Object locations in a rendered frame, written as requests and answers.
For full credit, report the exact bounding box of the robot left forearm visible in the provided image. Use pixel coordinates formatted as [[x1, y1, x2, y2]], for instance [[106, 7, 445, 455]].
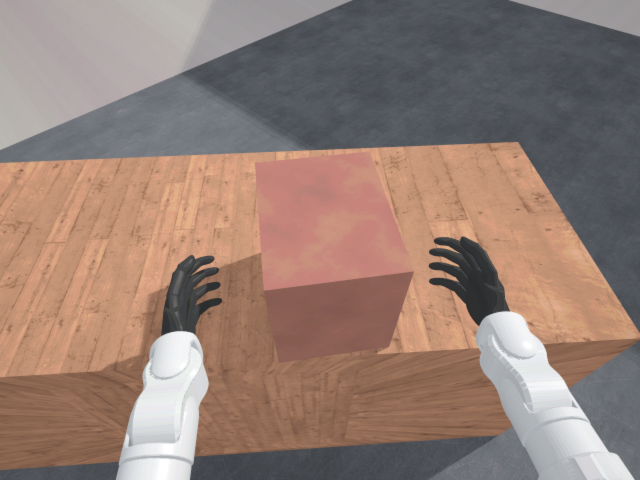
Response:
[[116, 331, 209, 480]]

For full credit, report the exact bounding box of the robot right forearm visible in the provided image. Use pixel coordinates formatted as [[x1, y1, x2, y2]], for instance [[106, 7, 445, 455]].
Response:
[[476, 311, 635, 480]]

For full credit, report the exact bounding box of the carton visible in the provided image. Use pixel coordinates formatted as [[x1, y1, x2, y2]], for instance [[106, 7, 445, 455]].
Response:
[[255, 152, 414, 363]]

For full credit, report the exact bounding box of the robot left hand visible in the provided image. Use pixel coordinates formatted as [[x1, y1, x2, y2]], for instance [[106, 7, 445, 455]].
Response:
[[161, 255, 222, 336]]

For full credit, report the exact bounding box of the pedestal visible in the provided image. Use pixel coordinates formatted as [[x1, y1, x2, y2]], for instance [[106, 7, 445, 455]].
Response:
[[0, 142, 640, 470]]

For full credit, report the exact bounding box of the robot right hand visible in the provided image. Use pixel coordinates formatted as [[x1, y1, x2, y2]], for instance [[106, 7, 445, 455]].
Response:
[[429, 236, 510, 326]]

